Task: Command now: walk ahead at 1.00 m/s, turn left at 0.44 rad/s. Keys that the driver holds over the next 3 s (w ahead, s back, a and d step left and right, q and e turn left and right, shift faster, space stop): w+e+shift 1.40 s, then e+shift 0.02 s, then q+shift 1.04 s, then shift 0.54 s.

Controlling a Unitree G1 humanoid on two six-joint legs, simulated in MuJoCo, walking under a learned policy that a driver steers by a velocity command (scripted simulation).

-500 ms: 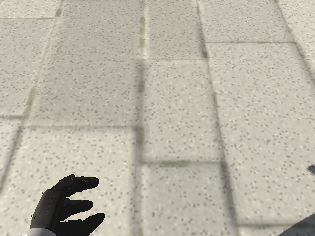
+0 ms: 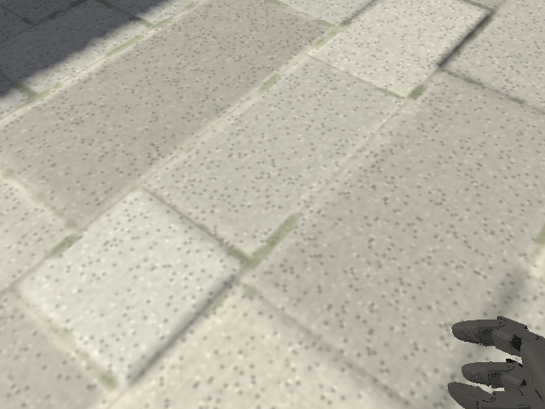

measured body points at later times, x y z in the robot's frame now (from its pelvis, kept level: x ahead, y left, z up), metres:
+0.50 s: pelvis +0.46 -0.06 +0.00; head +0.49 -0.06 +0.45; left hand +0.65 +0.17 -0.11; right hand +0.41 -0.33 -0.13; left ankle +0.20 +0.05 -0.60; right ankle +0.57 -0.11 -0.71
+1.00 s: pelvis +0.91 -0.16 +0.03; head +0.94 -0.17 +0.48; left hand +1.17 +0.03 -0.08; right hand +0.85 -0.47 -0.06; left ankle +1.02 -0.07 -0.70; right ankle +0.74 -0.15 -0.59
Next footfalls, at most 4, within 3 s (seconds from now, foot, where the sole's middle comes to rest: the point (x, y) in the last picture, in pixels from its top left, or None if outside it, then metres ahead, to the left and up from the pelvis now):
0.02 left None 0.19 0.03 -0.74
0.46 right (349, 347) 0.61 -0.12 -0.74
0.88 left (337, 205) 1.06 -0.09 -0.74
1.34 right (476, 178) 1.19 -0.52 -0.74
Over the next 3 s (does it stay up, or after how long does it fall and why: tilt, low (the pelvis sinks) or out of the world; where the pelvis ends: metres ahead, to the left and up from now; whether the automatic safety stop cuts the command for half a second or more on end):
stays up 1.39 -0.83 0.04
